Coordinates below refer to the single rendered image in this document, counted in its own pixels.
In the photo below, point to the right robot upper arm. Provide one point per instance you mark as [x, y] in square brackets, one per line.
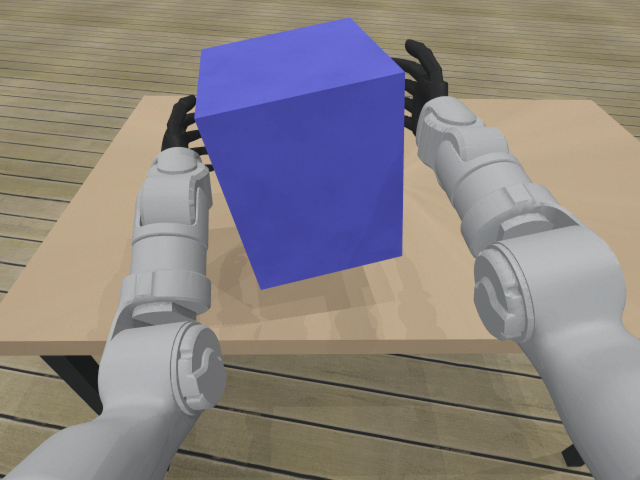
[559, 295]

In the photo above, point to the left robot hand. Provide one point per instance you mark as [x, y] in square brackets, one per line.
[176, 135]

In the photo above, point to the left robot upper arm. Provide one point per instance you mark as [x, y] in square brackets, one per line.
[154, 382]

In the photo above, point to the carton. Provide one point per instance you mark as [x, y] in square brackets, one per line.
[305, 132]

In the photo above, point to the right robot hand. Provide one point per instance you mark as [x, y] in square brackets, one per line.
[429, 79]

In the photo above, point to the table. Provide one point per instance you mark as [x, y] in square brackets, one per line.
[63, 304]

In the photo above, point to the right robot forearm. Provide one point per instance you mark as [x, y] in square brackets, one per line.
[492, 194]

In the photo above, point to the left robot forearm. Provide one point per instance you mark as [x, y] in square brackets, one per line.
[167, 281]

